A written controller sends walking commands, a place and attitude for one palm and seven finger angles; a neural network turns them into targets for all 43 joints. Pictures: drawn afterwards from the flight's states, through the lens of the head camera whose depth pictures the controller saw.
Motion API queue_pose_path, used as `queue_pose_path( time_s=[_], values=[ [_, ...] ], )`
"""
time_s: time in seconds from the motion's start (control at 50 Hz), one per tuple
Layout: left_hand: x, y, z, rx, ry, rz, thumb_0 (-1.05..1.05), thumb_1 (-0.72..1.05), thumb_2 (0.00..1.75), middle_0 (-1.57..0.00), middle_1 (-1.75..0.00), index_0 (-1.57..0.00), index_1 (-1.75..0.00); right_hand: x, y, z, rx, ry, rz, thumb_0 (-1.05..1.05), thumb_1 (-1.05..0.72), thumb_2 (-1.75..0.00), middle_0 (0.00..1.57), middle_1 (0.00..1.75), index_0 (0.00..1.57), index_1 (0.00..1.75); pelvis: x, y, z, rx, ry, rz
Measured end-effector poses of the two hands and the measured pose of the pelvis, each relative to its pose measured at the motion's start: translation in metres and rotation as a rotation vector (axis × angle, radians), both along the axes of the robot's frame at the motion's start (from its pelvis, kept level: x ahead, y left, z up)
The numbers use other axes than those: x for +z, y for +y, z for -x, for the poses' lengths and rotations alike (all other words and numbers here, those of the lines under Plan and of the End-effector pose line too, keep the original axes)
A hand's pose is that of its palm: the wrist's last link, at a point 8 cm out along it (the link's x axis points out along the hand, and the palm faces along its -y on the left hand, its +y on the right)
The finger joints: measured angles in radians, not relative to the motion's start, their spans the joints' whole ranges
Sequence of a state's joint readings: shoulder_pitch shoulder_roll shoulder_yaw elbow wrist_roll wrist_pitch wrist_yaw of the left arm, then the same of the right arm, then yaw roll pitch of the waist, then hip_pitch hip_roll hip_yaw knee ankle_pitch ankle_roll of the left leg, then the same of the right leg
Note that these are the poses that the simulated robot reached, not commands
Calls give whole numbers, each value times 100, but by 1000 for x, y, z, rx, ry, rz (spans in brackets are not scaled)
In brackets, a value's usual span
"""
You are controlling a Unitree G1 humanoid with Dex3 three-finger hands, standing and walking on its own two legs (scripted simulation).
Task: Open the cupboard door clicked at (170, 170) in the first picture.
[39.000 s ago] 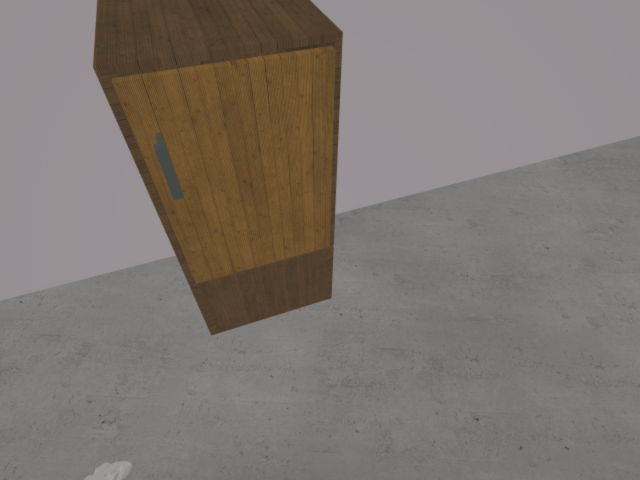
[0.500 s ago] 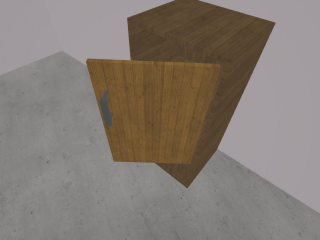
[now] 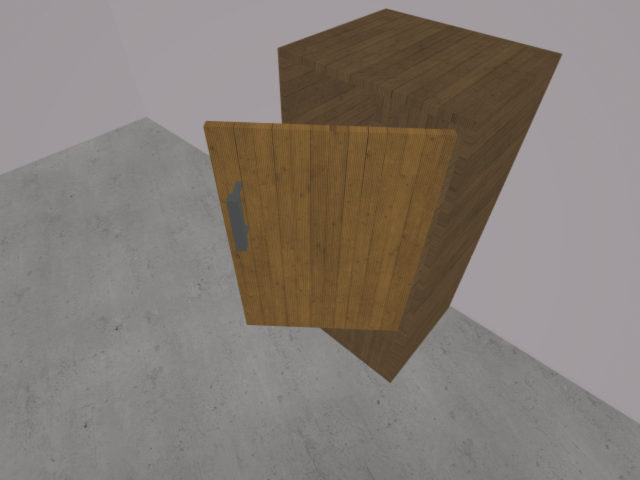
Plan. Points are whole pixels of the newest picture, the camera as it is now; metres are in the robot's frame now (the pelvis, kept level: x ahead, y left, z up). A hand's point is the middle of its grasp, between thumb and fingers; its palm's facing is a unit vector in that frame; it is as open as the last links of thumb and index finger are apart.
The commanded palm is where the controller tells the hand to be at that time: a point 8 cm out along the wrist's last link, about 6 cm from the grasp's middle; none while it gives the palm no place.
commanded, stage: come to a stop and stand still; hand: left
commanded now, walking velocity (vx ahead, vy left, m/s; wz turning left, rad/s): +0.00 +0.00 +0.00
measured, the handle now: (239, 216) +0.56 +0.19 -0.01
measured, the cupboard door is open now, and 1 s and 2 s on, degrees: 39 39 39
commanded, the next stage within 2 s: look again from close up in 0.16 s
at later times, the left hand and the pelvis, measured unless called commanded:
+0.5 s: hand out of the picture -0.01 +0.14 -0.18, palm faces +0.02 -0.99 -0.14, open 7.4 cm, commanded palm none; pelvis +0.01 -0.01 +0.00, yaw +0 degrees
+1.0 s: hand out of the picture +0.14 +0.20 -0.08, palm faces +0.24 -0.94 -0.24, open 7.3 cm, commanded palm +0.12 +0.21 -0.06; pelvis +0.02 +0.00 -0.01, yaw +1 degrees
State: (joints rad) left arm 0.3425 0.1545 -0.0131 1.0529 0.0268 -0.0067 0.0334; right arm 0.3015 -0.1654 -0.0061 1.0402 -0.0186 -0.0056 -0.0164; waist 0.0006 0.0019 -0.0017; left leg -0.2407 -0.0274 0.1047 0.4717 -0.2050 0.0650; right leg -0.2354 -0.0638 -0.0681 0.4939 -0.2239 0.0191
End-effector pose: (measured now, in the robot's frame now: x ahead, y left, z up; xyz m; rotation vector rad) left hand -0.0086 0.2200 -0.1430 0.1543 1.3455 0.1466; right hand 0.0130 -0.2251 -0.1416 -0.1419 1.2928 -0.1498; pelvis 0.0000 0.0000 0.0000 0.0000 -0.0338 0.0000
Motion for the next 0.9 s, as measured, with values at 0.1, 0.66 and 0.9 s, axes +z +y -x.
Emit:
queue_pose_path(
  time_s=[0.1,0.66,0.9],
  values=[
    [-1,-2,8,7,20,9,0,91,90,-20,-30,-20,-30,1,2,8,-3,25,-5,0,-92,-89,20,30,20,30,1,-1,1,1,4,0],
    [-4,-28,-2,8,46,59,0,91,90,-20,-30,-20,-30,2,4,14,-31,95,-14,1,-92,-89,20,30,20,30,4,-8,-11,-7,10,1],
    [11,-10,-27,65,-45,4,3,95,90,-21,-30,-20,-30,6,0,1,-24,21,16,2,-93,-89,20,30,20,30,2,-6,-16,-12,5,4]
  ],
)
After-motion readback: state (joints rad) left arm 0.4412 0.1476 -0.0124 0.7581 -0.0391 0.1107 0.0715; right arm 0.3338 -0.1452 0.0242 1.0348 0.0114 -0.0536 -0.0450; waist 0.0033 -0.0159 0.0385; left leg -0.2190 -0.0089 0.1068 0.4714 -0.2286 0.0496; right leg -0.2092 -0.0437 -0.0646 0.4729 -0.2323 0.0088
